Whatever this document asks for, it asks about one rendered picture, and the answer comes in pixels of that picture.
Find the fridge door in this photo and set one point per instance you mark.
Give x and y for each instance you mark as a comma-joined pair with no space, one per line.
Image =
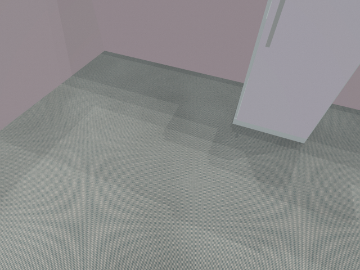
314,51

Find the handle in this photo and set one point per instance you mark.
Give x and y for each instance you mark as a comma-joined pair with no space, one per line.
275,22

